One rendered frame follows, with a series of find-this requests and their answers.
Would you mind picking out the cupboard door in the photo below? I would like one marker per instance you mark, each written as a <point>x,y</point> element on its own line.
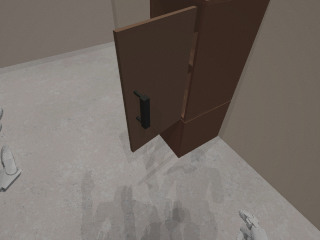
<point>153,58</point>

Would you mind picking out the right robot hand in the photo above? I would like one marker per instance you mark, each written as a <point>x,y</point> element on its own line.
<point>255,233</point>

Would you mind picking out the handle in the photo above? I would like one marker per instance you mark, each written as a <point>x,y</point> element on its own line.
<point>144,101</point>

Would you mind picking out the left robot hand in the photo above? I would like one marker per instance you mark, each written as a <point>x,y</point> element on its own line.
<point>9,173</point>

